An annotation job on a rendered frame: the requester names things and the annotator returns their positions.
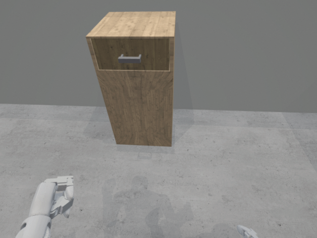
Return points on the cabinet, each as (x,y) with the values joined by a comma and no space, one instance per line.
(139,103)

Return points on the left robot forearm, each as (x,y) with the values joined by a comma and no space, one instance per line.
(37,226)

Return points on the robot left hand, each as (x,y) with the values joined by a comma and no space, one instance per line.
(45,197)

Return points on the robot right hand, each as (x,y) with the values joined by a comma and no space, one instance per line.
(246,233)

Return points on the drawer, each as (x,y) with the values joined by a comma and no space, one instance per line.
(155,53)

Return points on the handle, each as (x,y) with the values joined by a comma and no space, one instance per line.
(123,59)

